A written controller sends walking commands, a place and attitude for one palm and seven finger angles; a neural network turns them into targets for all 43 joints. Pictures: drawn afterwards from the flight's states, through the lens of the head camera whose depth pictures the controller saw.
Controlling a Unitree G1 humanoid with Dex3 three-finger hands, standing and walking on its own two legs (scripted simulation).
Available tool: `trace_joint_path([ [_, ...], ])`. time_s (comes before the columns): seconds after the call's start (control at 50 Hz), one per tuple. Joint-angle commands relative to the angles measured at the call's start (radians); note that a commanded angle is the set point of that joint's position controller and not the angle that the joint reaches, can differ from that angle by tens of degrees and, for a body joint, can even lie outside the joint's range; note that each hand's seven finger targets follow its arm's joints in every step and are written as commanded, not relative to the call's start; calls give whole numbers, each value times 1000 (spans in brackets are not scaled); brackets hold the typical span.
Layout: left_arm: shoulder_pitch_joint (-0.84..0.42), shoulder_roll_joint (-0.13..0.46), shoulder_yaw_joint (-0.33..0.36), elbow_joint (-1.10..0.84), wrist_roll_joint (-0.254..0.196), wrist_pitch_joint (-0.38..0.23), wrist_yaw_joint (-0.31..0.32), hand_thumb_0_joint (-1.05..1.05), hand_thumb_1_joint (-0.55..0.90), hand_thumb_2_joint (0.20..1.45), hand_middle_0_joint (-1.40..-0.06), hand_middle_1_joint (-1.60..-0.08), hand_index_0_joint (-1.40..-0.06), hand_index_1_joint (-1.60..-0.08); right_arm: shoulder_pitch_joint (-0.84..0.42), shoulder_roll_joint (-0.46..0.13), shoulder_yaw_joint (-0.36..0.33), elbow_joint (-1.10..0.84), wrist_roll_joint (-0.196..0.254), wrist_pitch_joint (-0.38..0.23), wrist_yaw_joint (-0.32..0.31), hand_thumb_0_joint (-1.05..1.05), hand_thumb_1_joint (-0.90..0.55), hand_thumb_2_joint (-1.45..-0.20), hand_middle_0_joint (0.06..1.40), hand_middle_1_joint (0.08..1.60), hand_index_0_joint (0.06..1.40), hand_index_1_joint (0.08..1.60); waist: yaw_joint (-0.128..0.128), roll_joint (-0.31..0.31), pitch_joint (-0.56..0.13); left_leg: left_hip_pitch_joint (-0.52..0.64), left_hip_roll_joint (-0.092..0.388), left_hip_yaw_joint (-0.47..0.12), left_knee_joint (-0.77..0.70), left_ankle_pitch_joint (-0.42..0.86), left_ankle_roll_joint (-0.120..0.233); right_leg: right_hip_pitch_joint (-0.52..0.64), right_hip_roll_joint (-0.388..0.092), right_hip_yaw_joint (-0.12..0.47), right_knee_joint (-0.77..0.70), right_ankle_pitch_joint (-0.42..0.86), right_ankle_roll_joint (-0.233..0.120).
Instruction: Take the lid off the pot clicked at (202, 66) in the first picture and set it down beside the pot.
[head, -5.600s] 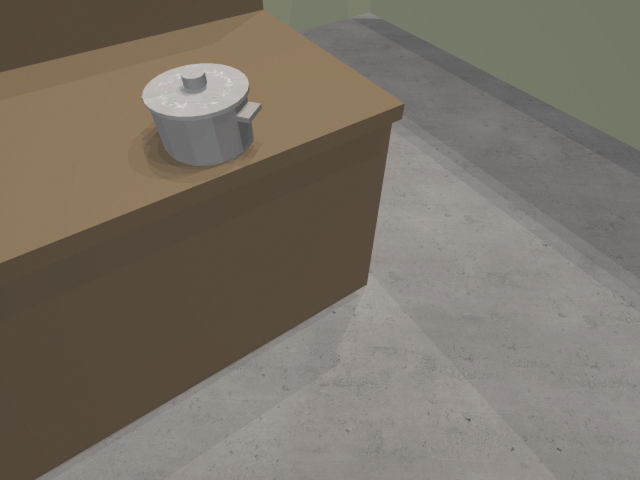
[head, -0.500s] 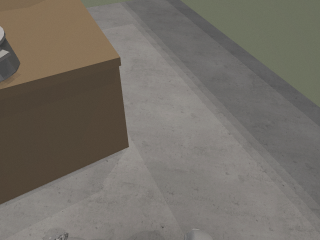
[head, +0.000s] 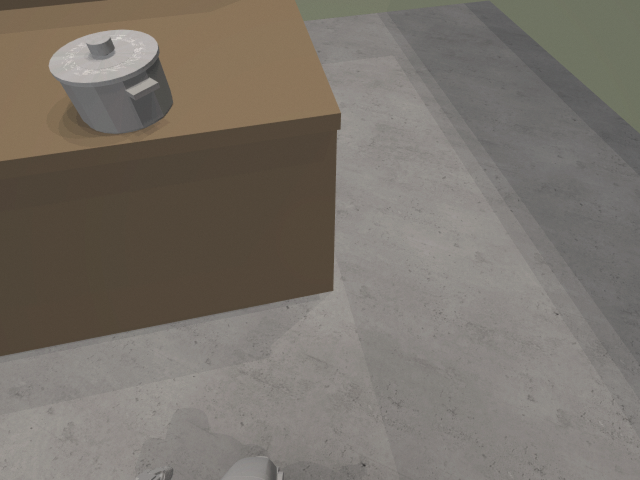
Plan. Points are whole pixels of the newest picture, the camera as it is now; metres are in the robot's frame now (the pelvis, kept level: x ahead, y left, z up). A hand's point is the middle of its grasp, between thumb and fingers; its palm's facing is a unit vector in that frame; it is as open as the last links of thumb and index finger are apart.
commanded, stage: turn to face it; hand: left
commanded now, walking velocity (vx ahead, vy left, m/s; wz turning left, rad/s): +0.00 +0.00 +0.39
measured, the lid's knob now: (100, 44) +0.77 +0.44 +0.13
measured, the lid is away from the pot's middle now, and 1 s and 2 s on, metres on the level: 0.00 0.00 0.00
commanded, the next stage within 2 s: take the last steps up to it in 0.36 s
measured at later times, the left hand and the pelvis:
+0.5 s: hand out of the picture +0.05 +0.23 -0.16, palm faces +0.21 -0.93 -0.29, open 7.4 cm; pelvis +0.01 +0.01 -0.01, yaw +10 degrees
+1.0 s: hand out of the picture -0.07 +0.19 -0.16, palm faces +0.41 -0.89 -0.20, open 7.4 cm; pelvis +0.07 +0.06 +0.01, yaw +17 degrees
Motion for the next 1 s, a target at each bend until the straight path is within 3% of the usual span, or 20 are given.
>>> trace_joint_path([
  [0.0, 50, 253, 76, -38, 9, -8, 12, 0, 900, 900, -200, -300, -200, -300, -57, -44, 8, -106, 7, -52, -2, 0, -900, -900, 200, 300, 200, 300, 42, -216, -140, 60, -33, 68, -237, 2, 22, 127, -218, 130, -85, 483, -131],
  [0.04, 38, 245, 78, -27, -5, 0, 9, 0, 900, 900, -200, -300, -200, -300, 22, -68, 5, -82, 3, -63, -7, 0, -900, -900, 200, 300, 200, 300, -1, -180, -183, 224, -29, 68, -485, 203, 38, 82, -186, 68, 35, 440, -60],
  [0.06, 50, 210, 71, -37, -14, 5, 4, 0, 900, 900, -200, -300, -200, -300, 74, -139, -10, -73, -4, -74, -10, 0, -900, -900, 200, 300, 200, 300, -29, -22, -231, 402, 74, -47, -571, 373, 77, -63, -134, 20, 198, 279, -2],
  [0.08, 44, 134, 50, -71, -15, 9, -3, 0, 900, 900, -200, -300, -200, -300, 113, -249, -36, -80, -8, -77, -14, 0, -900, -900, 200, 300, 200, 300, -51, 308, -225, 527, 353, -384, -585, 743, 198, -362, -1, 4, 409, -304, 74],
  [0.1, -10, 142, 42, -95, -5, 15, 3, 0, 900, 900, -200, -300, -200, -300, 164, -274, -38, -68, -4, -66, -18, 0, -900, -900, 200, 300, 200, 300, -85, 244, -223, 454, 413, -401, -562, 802, 290, -370, 8, 93, 527, -392, 58],
  [0.12, -52, 126, 46, -77, -4, 19, 11, 0, 900, 900, -200, -300, -200, -300, 160, -228, -30, -53, -7, -75, -34, 0, -900, -900, 200, 300, 200, 300, -77, 290, -211, 426, 345, -374, -562, 825, 282, -394, 16, 147, 578, -347, 57],
  [0.18, 2, 137, 49, -7, -10, 15, -3, 0, 900, 900, -200, -300, -200, -300, 12, -139, 5, -82, -6, -81, -48, 0, -900, -900, 200, 300, 200, 300, 0, 197, -149, 343, 224, -201, -566, 825, 227, -343, 17, 157, 614, -153, 66],
  [0.2, 10, 131, 47, 6, -10, 15, -5, 0, 900, 900, -200, -300, -200, -300, 16, -131, 8, -80, -4, -85, -49, 0, -900, -900, 200, 300, 200, 300, 0, 178, -148, 344, 207, -178, -568, 864, 219, -323, 24, 151, 594, -131, 71],
  [0.36, -11, 97, 32, 8, -16, 18, 2, 0, 900, 900, -200, -300, -200, -300, 23, -137, 2, -54, -9, -73, -48, 0, -900, -900, 200, 300, 200, 300, -11, 158, -123, 282, 210, -242, -587, 665, 241, -173, 74, 128, 277, -150, 65],
  [0.44, 75, 97, 34, 39, -17, -2, 7, 0, 900, 900, -200, -300, -200, -300, -16, -112, 6, -44, -3, -70, -46, 0, -900, -900, 200, 300, 200, 300, 36, 135, -125, 173, 161, -246, -520, 527, 190, 27, 93, 115, -11, 36, 48],
  [0.46, 111, 121, 38, 53, -11, -16, 8, 0, 900, 900, -200, -300, -200, -300, -9, -81, 12, -38, 3, -73, -41, 0, -900, -900, 200, 300, 200, 300, 52, 44, -148, 118, 99, -206, -442, 355, 142, 133, 51, 158, -145, 98, 42],
  [0.48, 149, 207, 53, 59, 5, -30, 12, 0, 900, 900, -200, -300, -200, -300, 20, -18, 23, -48, 12, -74, -34, 0, -900, -900, 200, 300, 200, 300, 54, -185, -170, -50, -35, -77, -248, 56, 77, 250, -159, 413, -252, 64, -29],
  [0.5, 171, 272, 64, 47, 5, -25, 7, 0, 900, 900, -200, -300, -200, -300, -3, -28, 15, -72, 2, -66, -30, 0, -900, -900, 200, 300, 200, 300, 83, -255, -119, -138, -71, -58, -48, -173, 58, 170, -325, 569, -336, -73, -140],
  [0.52, 161, 241, 65, 48, -4, -31, 8, 0, 900, 900, -200, -300, -200, -300, -32, -68, 5, -64, -11, -54, -25, 0, -900, -900, 200, 300, 200, 300, 86, -291, -63, -162, -27, -121, 84, -118, 66, 59, -301, 607, -396, -230, -149],
  [0.54, 118, 208, 60, 42, -5, -37, 7, 0, 900, 900, -200, -300, -200, -300, -20, -74, 0, -49, -11, -57, -18, 0, -900, -900, 200, 300, 200, 300, 53, -220, -16, -187, -7, -122, 166, -25, 68, 25, -273, 589, -414, -323, -145],
  [0.58, 64, 159, 50, 33, -7, -56, 4, 0, 900, 900, -200, -300, -200, -300, 38, -57, -2, -2, -16, -60, 0, 0, -900, -900, 200, 300, 200, 300, 10, -90, -27, -174, 20, -90, 210, 125, 54, 32, -196, 405, -384, -209, -113],
  [0.64, 132, 123, 43, 66, -7, -77, 0, 0, 900, 900, -200, -300, -200, -300, 52, -25, 4, 21, -17, -64, 5, 0, -900, -900, 200, 300, 200, 300, 28, -120, -47, -196, 25, -61, 206, 217, 31, 109, -156, 288, -368, -55, -95],
  [0.84, 271, 112, 41, 180, 6, -96, -1, 0, 900, 900, -200, -300, -200, -300, -64, 5, 20, 1, -12, -80, 15, 0, -900, -900, 200, 300, 200, 300, 66, -124, -2, -249, 80, 2, -25, 246, 25, 189, -208, 238, -404, -15, -137],
  [0.94, 247, 131, 43, 207, 10, -87, -3, 0, 900, 900, -200, -300, -200, -300, -81, 32, 35, -6, -6, -105, 22, 0, -900, -900, 200, 300, 200, 300, 60, -166, 14, -44, 50, 60, -268, 199, 59, 86, -196, 163, -357, 19, -125],
  [0.98, 234, 139, 49, 214, 9, -77, -4, 0, 900, 900, -200, -300, -200, -300, -18, 28, 34, 12, -5, -117, 15, 0, -900, -900, 200, 300, 200, 300, 34, -155, -12, 116, 23, 94, -359, 199, 73, 25, -179, 136, -290, 7, -115],
])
